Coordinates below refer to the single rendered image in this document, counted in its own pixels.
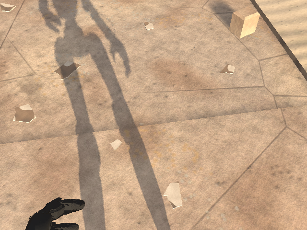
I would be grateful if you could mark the robot left hand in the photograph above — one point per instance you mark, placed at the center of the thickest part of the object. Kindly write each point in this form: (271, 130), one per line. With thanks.
(43, 219)

